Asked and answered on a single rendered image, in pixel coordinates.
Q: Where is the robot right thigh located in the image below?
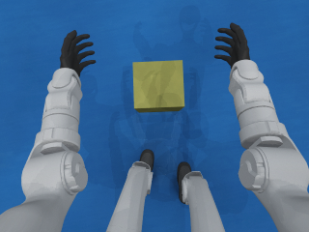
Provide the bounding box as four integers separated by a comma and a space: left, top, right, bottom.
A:
182, 176, 225, 232

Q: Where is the robot left foot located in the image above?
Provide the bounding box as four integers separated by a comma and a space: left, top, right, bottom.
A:
139, 149, 155, 172

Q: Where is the right robot hand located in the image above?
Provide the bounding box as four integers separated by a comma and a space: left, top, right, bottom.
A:
214, 22, 250, 69

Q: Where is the robot right forearm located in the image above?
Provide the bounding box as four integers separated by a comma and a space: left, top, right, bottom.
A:
228, 59, 309, 186

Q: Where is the carton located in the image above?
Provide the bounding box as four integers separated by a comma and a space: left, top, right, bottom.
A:
132, 60, 185, 113

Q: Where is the right robot upper arm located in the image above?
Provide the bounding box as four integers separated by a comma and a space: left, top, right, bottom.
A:
238, 146, 309, 232

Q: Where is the left robot hand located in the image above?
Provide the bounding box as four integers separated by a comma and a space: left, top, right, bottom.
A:
60, 30, 96, 77

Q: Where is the left robot upper arm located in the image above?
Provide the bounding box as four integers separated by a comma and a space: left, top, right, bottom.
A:
0, 150, 88, 232

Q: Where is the robot left forearm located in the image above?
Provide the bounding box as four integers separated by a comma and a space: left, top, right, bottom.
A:
21, 68, 83, 196

